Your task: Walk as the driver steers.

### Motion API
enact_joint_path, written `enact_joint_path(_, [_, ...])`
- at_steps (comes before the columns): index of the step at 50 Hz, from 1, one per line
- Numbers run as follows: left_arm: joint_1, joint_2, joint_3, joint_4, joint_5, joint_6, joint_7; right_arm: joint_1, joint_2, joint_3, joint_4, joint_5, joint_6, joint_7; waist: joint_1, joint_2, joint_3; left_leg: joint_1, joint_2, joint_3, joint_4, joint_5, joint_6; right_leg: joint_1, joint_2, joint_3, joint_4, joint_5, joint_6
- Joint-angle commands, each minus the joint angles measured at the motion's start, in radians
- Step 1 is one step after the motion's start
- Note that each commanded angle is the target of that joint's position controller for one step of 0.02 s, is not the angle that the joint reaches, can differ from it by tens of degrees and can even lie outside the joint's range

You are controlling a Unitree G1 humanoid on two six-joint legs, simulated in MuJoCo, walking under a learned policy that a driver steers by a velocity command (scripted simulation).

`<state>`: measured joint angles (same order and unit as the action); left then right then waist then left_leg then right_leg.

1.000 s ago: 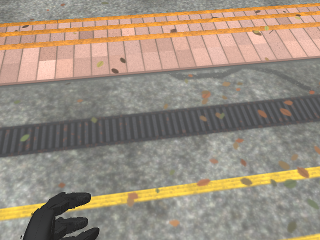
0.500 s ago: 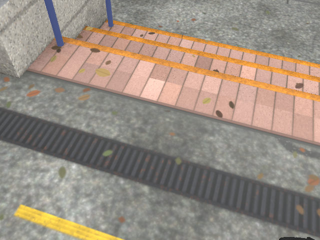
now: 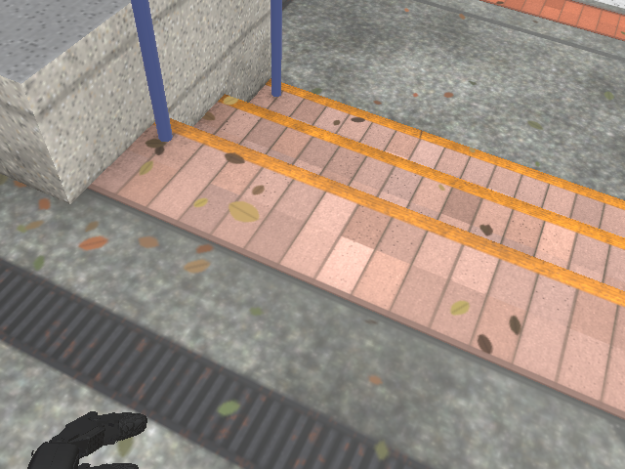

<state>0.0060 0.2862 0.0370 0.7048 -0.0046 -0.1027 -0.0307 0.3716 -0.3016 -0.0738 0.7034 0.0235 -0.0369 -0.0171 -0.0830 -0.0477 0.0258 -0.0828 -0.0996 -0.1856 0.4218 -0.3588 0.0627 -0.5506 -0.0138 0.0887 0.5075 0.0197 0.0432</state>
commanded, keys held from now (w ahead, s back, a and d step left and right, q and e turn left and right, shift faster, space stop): w+q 0.02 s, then w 0.50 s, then w+e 0.48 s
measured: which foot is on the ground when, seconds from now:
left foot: down 0.00-0.06, up 0.08-0.54, down 0.56-1.00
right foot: up 0.00-0.04, down 0.06-0.56, up 0.58-1.00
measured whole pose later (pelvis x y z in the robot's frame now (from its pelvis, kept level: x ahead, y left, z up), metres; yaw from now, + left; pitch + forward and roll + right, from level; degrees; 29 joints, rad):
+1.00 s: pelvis +0.53 +0.04 +0.00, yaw -5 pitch +1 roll +2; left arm 0.09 0.27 0.04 0.74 -0.02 -0.03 -0.05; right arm 0.34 -0.28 -0.07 0.83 0.00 -0.08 -0.01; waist -0.08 -0.04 0.03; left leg 0.09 -0.02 0.24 0.22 -0.32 0.01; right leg -0.65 -0.08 0.00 0.66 0.02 -0.02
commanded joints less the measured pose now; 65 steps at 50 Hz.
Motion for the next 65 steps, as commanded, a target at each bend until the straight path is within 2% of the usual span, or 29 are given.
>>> enact_joint_path(1, [0.02,0.14,0.053,-0.057,-0.005,-0.03,0.0,-0.024,-0.144,-0.042,-0.052,0.0,0.001,-0.008,0.078,0.191,-0.031,-0.048,0.239,-0.227,0.005,0.291,0.112,0.176,0.014,-0.021,-0.046,-0.077,-0.045])
enact_joint_path(2, [0.123,0.165,0.068,-0.031,0.004,-0.035,0.005,-0.028,-0.108,-0.028,-0.056,-0.006,0.001,-0.005,0.126,0.18,-0.095,-0.063,0.191,-0.186,0.117,0.354,0.082,0.325,-0.004,-0.028,-0.066,-0.069,-0.075])
enact_joint_path(3, [0.267,0.21,0.079,-0.016,0.022,-0.038,0.011,-0.01,-0.047,-0.004,-0.068,-0.021,-0.001,-0.002,0.178,0.081,-0.239,-0.167,0.132,-0.11,0.385,0.239,0.045,0.576,-0.16,0.124,-0.047,-0.128,-0.137])
enact_joint_path(4, [0.361,0.292,0.101,0.027,0.031,-0.025,0.005,0.143,0.013,0.014,-0.085,0.009,-0.011,-0.001,0.112,-0.271,-0.343,-0.531,-0.016,0.01,0.716,-0.19,-0.032,0.882,-0.363,0.611,-0.155,-0.362,-0.31])
enact_joint_path(5, [0.357,0.201,0.083,0.027,-0.001,-0.023,-0.004,0.146,-0.084,0.002,-0.053,0.021,-0.015,-0.006,0.137,-0.198,-0.288,-0.668,0.044,-0.027,0.854,-0.212,-0.044,0.87,-0.384,0.739,-0.221,-0.597,-0.316])
enact_joint_path(6, [0.312,0.138,0.065,0.017,-0.005,-0.017,0.0,0.029,-0.137,-0.013,-0.06,0.017,-0.013,-0.005,0.163,-0.1,-0.16,-0.701,0.078,-0.018,0.886,-0.12,-0.046,0.759,-0.342,0.587,-0.234,-0.575,-0.277])
enact_joint_path(8, [0.238,0.102,0.049,0.018,0.011,-0.005,0.003,-0.105,-0.124,-0.012,-0.093,-0.012,-0.02,-0.005,0.143,-0.009,-0.04,-0.662,0.134,0.027,0.813,-0.008,-0.045,0.552,-0.262,0.366,-0.252,-0.328,-0.251])
enact_joint_path(10, [0.231,0.08,0.038,0.03,0.018,-0.009,0.009,-0.1,-0.088,-0.008,-0.097,-0.008,-0.023,0.007,0.106,-0.051,-0.034,-0.588,0.17,0.047,0.727,0.033,-0.041,0.474,-0.214,0.258,-0.286,-0.184,-0.245])
enact_joint_path(17, [0.285,0.158,0.052,0.084,-0.011,-0.001,0.018,-0.254,-0.013,0.03,-0.139,-0.016,-0.036,0.027,0.137,-0.028,-0.005,-0.555,0.193,0.143,0.338,0.258,-0.067,0.437,-0.188,0.062,-0.36,0.011,-0.257])
enact_joint_path(24, [0.38,0.19,0.052,0.144,-0.026,0.031,0.021,-0.398,-0.042,0.022,-0.184,-0.001,-0.047,0.054,0.161,-0.041,0.027,-0.459,0.143,0.178,0.115,0.3,-0.028,0.539,-0.236,0.029,-0.298,0.082,-0.211])
enact_joint_path(27, [0.366,0.185,0.046,0.146,-0.026,0.043,0.027,-0.162,-0.12,-0.023,-0.116,-0.016,-0.046,0.044,0.02,-0.019,-0.116,-0.066,0.099,0.211,0.041,0.295,0.039,0.48,-0.17,-0.041,0.002,0.377,-0.157])
enact_joint_path(28, [0.352,0.132,0.022,0.114,0.0,0.037,0.028,0.025,-0.195,-0.046,-0.088,-0.031,-0.041,0.03,-0.058,0.082,-0.263,0.234,0.287,0.014,0.078,0.32,0.104,0.275,-0.115,-0.073,0.302,0.128,-0.118])
enact_joint_path(29, [0.467,0.014,-0.014,0.095,-0.001,0.019,0.023,0.062,-0.265,-0.057,-0.075,-0.035,-0.034,0.029,0.0,0.347,-0.39,0.496,0.521,-0.422,-0.024,0.144,0.25,-0.08,0.046,-0.081,0.635,-0.545,-0.062])
enact_joint_path(30, [0.407,0.128,0.014,0.11,-0.025,0.008,0.02,0.07,-0.164,-0.034,-0.073,-0.027,-0.034,0.031,-0.043,0.236,-0.35,0.44,0.503,-0.478,-0.09,0.009,0.234,-0.183,0.009,0.036,0.752,-0.591,-0.067])
enact_joint_path(31, [0.327,0.167,0.03,0.082,-0.045,0.004,0.018,0.008,-0.132,-0.02,-0.07,-0.023,-0.038,0.03,-0.028,0.199,-0.203,0.318,0.47,-0.323,-0.112,0.045,0.193,-0.232,-0.031,0.028,0.762,-0.502,-0.075])
enact_joint_path(35, [0.316,0.103,0.032,0.091,-0.026,0.041,0.024,-0.148,-0.054,-0.003,-0.054,-0.036,-0.067,0.038,0.081,0.157,-0.054,-0.017,0.355,-0.02,-0.245,0.256,0.143,-0.076,-0.117,0.013,0.645,-0.291,-0.045])
enact_joint_path(41, [0.219,0.055,0.03,0.055,-0.019,0.063,0.018,-0.134,-0.086,-0.02,0.011,-0.041,-0.084,0.02,0.085,0.103,0.01,-0.031,0.341,0.199,-0.304,0.422,0.13,-0.149,-0.106,0.033,0.435,-0.049,-0.023])
enact_joint_path(48, [-0.007,0.03,0.012,-0.045,-0.014,0.054,-0.025,-0.039,-0.14,-0.037,0.079,-0.018,-0.051,0.0,0.003,0.074,0.079,0.121,0.373,0.332,-0.273,0.474,0.091,-0.171,-0.081,-0.083,0.146,0.031,-0.069])
enact_joint_path(52, [0.012,0.067,0.032,-0.085,-0.016,0.057,-0.044,-0.043,-0.181,-0.048,0.089,-0.006,-0.015,-0.012,0.053,0.129,0.014,0.217,0.39,0.382,-0.079,0.943,0.051,-0.051,0.003,-0.182,0.119,-0.161,-0.134])
enact_joint_path(53, [0.147,0.074,0.017,-0.038,0.094,0.039,-0.043,0.046,-0.071,0.016,0.139,-0.213,-0.071,0.046,0.113,0.146,-0.055,0.202,0.429,0.38,-0.08,1.062,0.087,0.114,0.021,-0.103,0.121,-0.078,-0.174])
enact_joint_path(54, [0.249,0.129,0.052,-0.022,0.087,0.028,-0.035,-0.029,-0.131,-0.011,0.138,-0.187,-0.088,0.063,0.196,0.117,-0.078,0.177,0.371,0.443,0.085,1.069,0.071,0.256,0.08,-0.134,0.041,-0.061,-0.199])
enact_joint_path(55, [0.384,0.18,0.076,0.027,0.085,0.021,-0.016,0.013,-0.116,0.002,0.152,-0.179,-0.092,0.076,0.22,0.045,-0.214,-0.04,0.311,0.453,0.328,0.826,0.035,0.609,0.086,-0.092,0.103,0.002,-0.261])
enact_joint_path(56, [0.568,0.234,0.086,0.068,0.058,0.019,0.01,0.166,0.013,0.061,0.12,-0.196,-0.105,0.107,0.19,-0.17,-0.482,-0.48,0.177,0.385,0.639,0.147,-0.06,1.186,-0.135,0.363,0.101,0.001,-0.505])
enact_joint_path(57, [0.675,0.181,0.065,0.112,0.07,0.022,0.012,0.017,-0.048,0.051,0.126,-0.133,-0.101,0.128,0.316,0.005,-0.43,-0.673,0.054,0.194,0.811,-0.168,-0.056,1.201,-0.236,0.652,-0.11,-0.14,-0.48])
enact_joint_path(58, [0.617,0.206,0.084,0.134,0.065,-0.001,0.014,-0.187,-0.044,0.05,0.06,-0.082,-0.099,0.117,0.322,0.005,-0.137,-0.853,0.1,0.096,0.912,-0.125,-0.041,1.01,-0.229,0.536,-0.158,-0.145,-0.374])
enact_joint_path(59, [0.501,0.182,0.078,0.121,0.042,-0.014,0.012,-0.216,-0.092,0.041,0.041,-0.08,-0.103,0.09,0.263,-0.009,-0.072,-0.811,0.158,0.081,0.92,-0.083,-0.046,0.8,-0.226,0.437,-0.159,0.027,-0.376])
enact_joint_path(60, [0.414,0.123,0.051,0.114,0.033,-0.022,0.006,-0.167,-0.117,0.037,0.031,-0.109,-0.099,0.065,0.174,-0.01,-0.123,-0.689,0.187,0.072,0.889,-0.07,-0.046,0.657,-0.228,0.354,-0.151,0.309,-0.397])
enact_joint_path(62, [0.249,0.061,0.026,0.072,0.038,-0.029,-0.005,-0.114,-0.081,0.053,0.029,-0.114,-0.071,0.042,0.048,0.013,-0.119,-0.461,0.242,0.093,0.837,-0.072,-0.07,0.335,-0.214,0.219,-0.21,0.55,-0.385])
enact_joint_path(65, [0.11,0.135,0.038,0.002,0.061,-0.05,-0.018,-0.04,-0.064,0.06,0.046,-0.087,-0.042,0.052,-0.008,0.028,-0.106,-0.297,0.215,0.173,0.638,0.124,-0.124,0.091,-0.107,0.035,-0.26,0.548,-0.328])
